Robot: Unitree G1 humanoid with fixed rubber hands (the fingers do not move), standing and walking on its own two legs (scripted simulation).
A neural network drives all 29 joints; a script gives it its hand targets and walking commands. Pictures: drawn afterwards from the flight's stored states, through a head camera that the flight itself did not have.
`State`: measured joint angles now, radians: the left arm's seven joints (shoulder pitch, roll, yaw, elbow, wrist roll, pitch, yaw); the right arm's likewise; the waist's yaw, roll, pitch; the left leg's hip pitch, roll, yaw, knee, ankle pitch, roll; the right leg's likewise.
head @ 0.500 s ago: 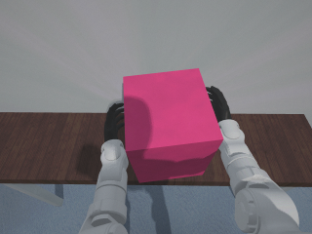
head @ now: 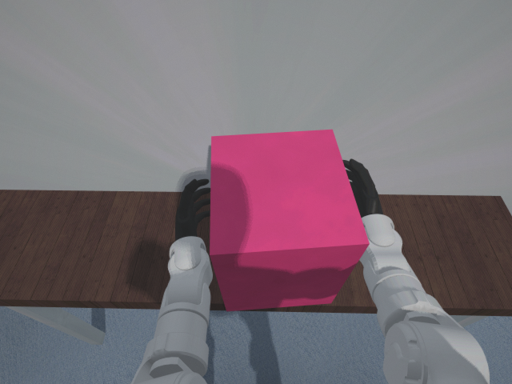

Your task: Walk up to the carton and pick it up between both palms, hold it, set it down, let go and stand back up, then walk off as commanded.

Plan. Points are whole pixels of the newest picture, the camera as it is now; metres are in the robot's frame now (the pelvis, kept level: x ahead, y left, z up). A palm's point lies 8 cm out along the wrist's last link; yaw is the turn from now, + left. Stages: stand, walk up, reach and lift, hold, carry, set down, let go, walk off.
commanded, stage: reach and lift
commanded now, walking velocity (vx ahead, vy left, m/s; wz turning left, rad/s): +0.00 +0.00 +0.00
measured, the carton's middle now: (276, 226) +0.40 +0.02 -0.01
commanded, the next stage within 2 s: none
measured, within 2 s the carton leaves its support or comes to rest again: leaves its support in 0.72 s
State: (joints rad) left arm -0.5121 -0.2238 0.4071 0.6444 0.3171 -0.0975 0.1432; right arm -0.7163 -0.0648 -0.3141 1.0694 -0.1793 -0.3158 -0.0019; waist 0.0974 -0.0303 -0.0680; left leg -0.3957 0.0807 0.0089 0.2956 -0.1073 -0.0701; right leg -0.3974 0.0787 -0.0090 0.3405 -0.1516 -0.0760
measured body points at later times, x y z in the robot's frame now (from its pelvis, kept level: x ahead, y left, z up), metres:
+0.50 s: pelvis +0.00 +0.00 +0.00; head +0.07 +0.01 +0.44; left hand +0.37 +0.17 +0.03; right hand +0.43 -0.12 +0.04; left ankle +0.01 +0.17 -0.74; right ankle +0.00 -0.07 -0.74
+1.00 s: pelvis -0.02 +0.00 +0.00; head +0.03 +0.02 +0.44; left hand +0.35 +0.20 +0.05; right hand +0.43 -0.08 +0.08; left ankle +0.01 +0.17 -0.74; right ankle +0.00 -0.07 -0.74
